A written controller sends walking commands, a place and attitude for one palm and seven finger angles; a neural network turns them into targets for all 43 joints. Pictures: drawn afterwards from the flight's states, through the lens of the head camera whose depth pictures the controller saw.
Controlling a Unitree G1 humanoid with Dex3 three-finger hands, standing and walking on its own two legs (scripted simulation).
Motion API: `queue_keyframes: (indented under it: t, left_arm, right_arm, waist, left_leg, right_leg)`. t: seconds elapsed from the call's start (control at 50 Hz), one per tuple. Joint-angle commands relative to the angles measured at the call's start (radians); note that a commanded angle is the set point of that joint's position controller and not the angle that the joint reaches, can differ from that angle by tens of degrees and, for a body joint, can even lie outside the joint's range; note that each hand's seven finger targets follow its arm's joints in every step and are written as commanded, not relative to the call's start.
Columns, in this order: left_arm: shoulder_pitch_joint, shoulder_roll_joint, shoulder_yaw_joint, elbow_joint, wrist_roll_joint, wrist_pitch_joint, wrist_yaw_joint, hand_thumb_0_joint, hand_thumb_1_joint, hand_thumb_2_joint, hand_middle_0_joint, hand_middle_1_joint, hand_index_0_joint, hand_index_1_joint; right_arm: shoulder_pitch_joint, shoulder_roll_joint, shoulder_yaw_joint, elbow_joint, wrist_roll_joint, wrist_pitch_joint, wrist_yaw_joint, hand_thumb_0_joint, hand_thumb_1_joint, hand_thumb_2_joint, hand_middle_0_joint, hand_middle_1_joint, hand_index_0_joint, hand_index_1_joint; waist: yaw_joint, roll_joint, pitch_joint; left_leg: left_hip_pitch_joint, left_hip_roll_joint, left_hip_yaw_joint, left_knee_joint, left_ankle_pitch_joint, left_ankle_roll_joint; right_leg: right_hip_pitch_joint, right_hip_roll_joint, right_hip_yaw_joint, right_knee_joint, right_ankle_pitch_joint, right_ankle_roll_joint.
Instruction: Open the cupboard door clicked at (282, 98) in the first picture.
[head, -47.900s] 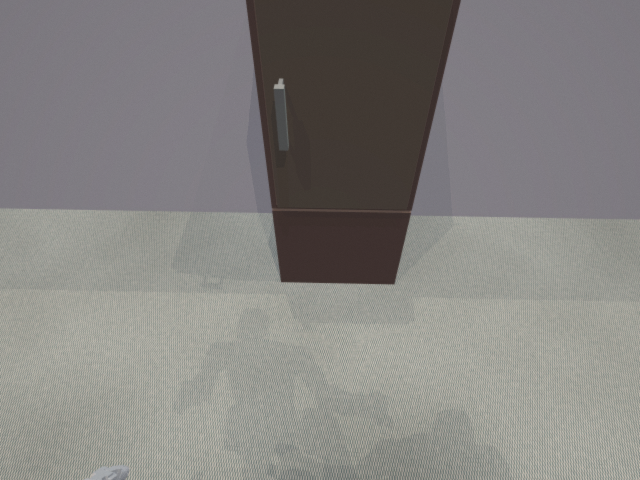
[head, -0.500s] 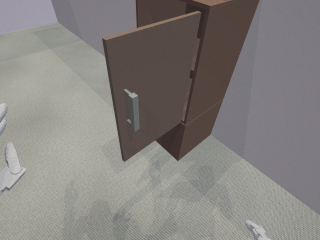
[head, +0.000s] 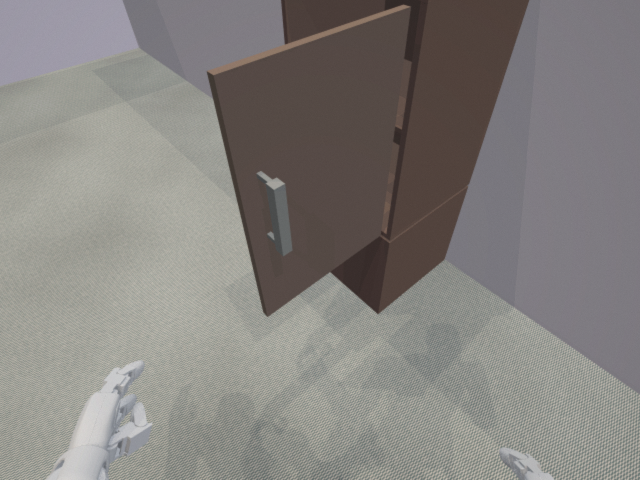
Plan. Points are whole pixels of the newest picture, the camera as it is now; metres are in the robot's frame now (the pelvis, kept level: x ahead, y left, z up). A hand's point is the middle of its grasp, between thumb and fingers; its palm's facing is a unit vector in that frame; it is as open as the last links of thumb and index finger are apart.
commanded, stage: let the arm hang, fingers relaxed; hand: left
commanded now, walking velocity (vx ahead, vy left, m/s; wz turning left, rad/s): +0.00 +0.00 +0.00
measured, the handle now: (273, 214) +0.56 +0.11 +0.00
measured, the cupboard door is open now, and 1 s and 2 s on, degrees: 91 91 91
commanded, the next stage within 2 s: look to check the result in 0.94 s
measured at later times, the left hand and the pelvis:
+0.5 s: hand out of the picture -0.02 +0.22 -0.15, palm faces +0.00 -0.96 -0.29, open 7.3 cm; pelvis -0.01 +0.00 +0.02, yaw +0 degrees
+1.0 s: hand out of the picture +0.10 +0.22 -0.14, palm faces -0.04 -0.95 -0.30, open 7.4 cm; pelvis +0.01 +0.00 +0.02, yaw +0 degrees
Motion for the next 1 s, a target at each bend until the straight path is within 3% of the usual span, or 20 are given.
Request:
queue_keyframes:
  t: [0.0,0.02,0.06,0.1,0.16,0.2,0.44,0.62,0.68,0.82,0.98]
  left_arm:
    - [-0.004,0.134,-0.035,0.196,-0.001,-0.036,-0.008,0.000,0.900,0.900,-0.200,-0.300,-0.200,-0.300]
    - [-0.041,0.141,-0.045,0.250,-0.005,-0.036,-0.006,0.000,0.900,0.900,-0.200,-0.300,-0.200,-0.300]
    - [-0.067,0.128,-0.065,0.356,-0.013,-0.035,-0.005,0.000,0.900,0.900,-0.200,-0.300,-0.200,-0.300]
    - [-0.041,0.101,-0.078,0.447,-0.017,-0.034,-0.003,0.000,0.900,0.900,-0.200,-0.300,-0.200,-0.300]
    - [0.005,0.073,-0.077,0.555,-0.021,-0.035,-0.002,0.000,0.900,0.900,-0.200,-0.300,-0.200,-0.300]
    - [0.007,0.067,-0.079,0.602,-0.022,-0.037,-0.001,0.000,0.900,0.900,-0.200,-0.300,-0.200,-0.300]
    - [0.010,0.075,-0.082,0.694,-0.021,-0.032,0.007,0.000,0.900,0.900,-0.200,-0.300,-0.200,-0.300]
    - [-0.050,0.111,-0.070,0.673,-0.017,-0.035,0.006,0.000,0.900,0.900,-0.200,-0.300,-0.200,-0.300]
    - [-0.070,0.126,-0.066,0.662,-0.017,-0.042,0.006,0.000,0.900,0.900,-0.200,-0.300,-0.200,-0.300]
    - [-0.118,0.141,-0.067,0.656,-0.019,-0.050,0.005,0.000,0.900,0.900,-0.200,-0.300,-0.200,-0.300]
    - [-0.140,0.159,-0.068,0.657,-0.019,-0.052,0.004,0.000,0.900,0.900,-0.200,-0.300,-0.200,-0.300]
  right_arm:
    - [-0.017,-0.107,-0.029,-0.025,0.006,0.012,-0.002,0.000,-0.900,-0.900,0.200,0.300,0.200,0.300]
    - [-0.005,-0.101,-0.026,0.003,0.005,0.024,-0.002,0.000,-0.900,-0.900,0.200,0.300,0.200,0.300]
    - [-0.004,-0.088,-0.015,0.054,0.006,0.033,-0.002,0.000,-0.900,-0.900,0.200,0.300,0.200,0.300]
    - [-0.009,-0.085,-0.008,0.092,0.010,0.034,-0.006,0.000,-0.900,-0.900,0.200,0.300,0.200,0.300]
    - [0.005,-0.071,-0.007,0.148,0.009,0.036,-0.015,0.000,-0.900,-0.900,0.200,0.300,0.200,0.300]
    - [0.032,-0.070,-0.010,0.177,0.013,0.038,-0.019,0.000,-0.900,-0.900,0.200,0.300,0.200,0.300]
    - [0.073,-0.078,-0.022,0.252,0.012,0.043,-0.021,0.000,-0.900,-0.900,0.200,0.300,0.200,0.300]
    - [0.038,-0.097,-0.028,0.256,0.007,0.040,-0.012,0.000,-0.900,-0.900,0.200,0.300,0.200,0.300]
    - [0.026,-0.114,-0.029,0.252,0.008,0.033,-0.011,0.000,-0.900,-0.900,0.200,0.300,0.200,0.300]
    - [-0.015,-0.136,-0.024,0.252,0.008,0.024,-0.012,0.000,-0.900,-0.900,0.200,0.300,0.200,0.300]
    - [-0.046,-0.166,-0.022,0.250,0.011,0.024,-0.012,0.000,-0.900,-0.900,0.200,0.300,0.200,0.300]
  waist:
    - [0.005,-0.153,-0.027]
    - [-0.009,-0.105,-0.009]
    - [-0.013,0.014,0.016]
    - [0.003,0.072,0.015]
    - [0.014,0.137,0.002]
    - [0.009,0.061,0.007]
    - [0.013,-0.038,0.086]
    - [0.016,-0.026,0.106]
    - [0.017,-0.029,0.059]
    - [0.014,-0.017,0.025]
    - [0.012,-0.011,0.013]
  left_leg:
    - [0.061,0.067,-0.068,-0.069,0.137,0.000]
    - [0.105,0.064,-0.057,-0.079,0.109,-0.004]
    - [0.154,0.086,-0.085,-0.148,0.138,-0.002]
    - [0.135,0.119,-0.118,-0.210,0.133,0.004]
    - [0.132,0.128,-0.123,-0.245,0.085,0.004]
    - [0.148,0.132,-0.123,-0.250,0.076,0.004]
    - [0.136,0.140,-0.137,-0.306,0.018,0.014]
    - [0.120,0.133,-0.144,-0.327,-0.008,0.012]
    - [0.146,0.139,-0.143,-0.317,0.067,0.012]
    - [0.200,0.149,-0.132,-0.308,0.223,0.004]
    - [0.232,0.153,-0.127,-0.317,0.238,-0.001]
  right_leg:
    - [0.093,-0.158,0.197,-0.252,0.287,-0.074]
    - [0.060,-0.164,0.202,-0.279,0.248,-0.082]
    - [0.034,-0.118,0.170,-0.292,0.146,-0.067]
    - [0.090,-0.085,0.141,-0.297,0.122,-0.046]
    - [0.141,-0.080,0.127,-0.322,0.120,-0.051]
    - [0.140,-0.082,0.115,-0.343,0.107,-0.052]
    - [0.113,-0.081,0.091,-0.357,0.043,-0.050]
    - [0.108,-0.086,0.104,-0.361,0.007,-0.048]
    - [0.140,-0.089,0.104,-0.352,0.068,-0.049]
    - [0.184,-0.101,0.100,-0.348,0.218,-0.042]
    - [0.200,-0.103,0.103,-0.370,0.233,-0.039]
